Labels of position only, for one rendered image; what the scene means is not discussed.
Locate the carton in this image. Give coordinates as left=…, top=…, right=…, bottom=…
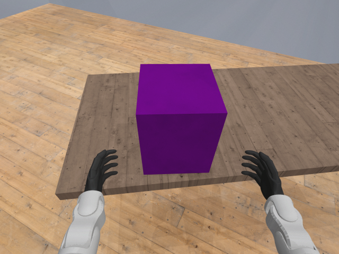
left=136, top=64, right=228, bottom=175

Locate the right robot hand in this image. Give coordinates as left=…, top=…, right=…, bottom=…
left=241, top=150, right=284, bottom=200

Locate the table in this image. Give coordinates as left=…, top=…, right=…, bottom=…
left=55, top=63, right=339, bottom=200

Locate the left robot hand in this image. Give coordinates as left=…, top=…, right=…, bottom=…
left=84, top=149, right=118, bottom=192

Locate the robot left forearm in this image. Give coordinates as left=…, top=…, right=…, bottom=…
left=58, top=190, right=106, bottom=254

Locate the robot right forearm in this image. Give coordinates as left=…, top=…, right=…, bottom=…
left=264, top=195, right=320, bottom=254

